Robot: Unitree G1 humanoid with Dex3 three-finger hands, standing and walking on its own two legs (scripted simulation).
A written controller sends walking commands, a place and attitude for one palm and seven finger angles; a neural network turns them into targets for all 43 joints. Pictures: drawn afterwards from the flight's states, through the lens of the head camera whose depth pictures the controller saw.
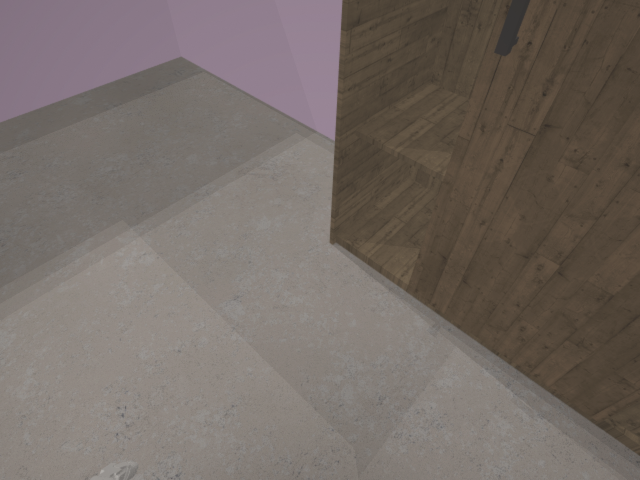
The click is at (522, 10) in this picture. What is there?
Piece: wardrobe's sliding door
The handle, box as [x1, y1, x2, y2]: [494, 0, 529, 55]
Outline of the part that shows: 529,0 512,0 494,52 505,55 516,43 518,38 516,34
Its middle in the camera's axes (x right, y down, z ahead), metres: +0.35 -0.40 +0.67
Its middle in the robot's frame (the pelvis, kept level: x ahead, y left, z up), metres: +0.82 -0.30 +0.24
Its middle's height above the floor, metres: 1.01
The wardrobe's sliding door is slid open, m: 0.36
